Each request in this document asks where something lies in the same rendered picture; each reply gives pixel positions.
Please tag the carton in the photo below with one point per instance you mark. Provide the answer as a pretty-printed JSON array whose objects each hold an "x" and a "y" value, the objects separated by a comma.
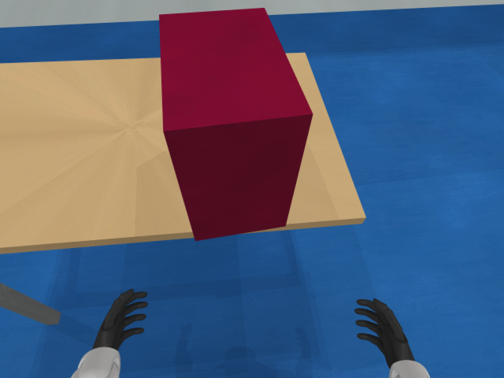
[{"x": 235, "y": 119}]

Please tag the robot right forearm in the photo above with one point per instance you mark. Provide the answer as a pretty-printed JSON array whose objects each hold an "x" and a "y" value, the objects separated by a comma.
[{"x": 408, "y": 369}]

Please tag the left robot hand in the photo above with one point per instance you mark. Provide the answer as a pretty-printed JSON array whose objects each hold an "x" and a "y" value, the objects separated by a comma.
[{"x": 111, "y": 332}]

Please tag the table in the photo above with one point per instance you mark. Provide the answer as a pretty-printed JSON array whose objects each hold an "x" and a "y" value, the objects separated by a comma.
[{"x": 84, "y": 162}]

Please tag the right robot hand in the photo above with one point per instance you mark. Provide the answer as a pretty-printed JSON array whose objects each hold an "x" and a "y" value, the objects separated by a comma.
[{"x": 392, "y": 342}]

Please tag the robot left forearm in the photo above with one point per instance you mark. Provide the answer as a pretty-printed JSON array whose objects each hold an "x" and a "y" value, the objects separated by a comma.
[{"x": 101, "y": 362}]

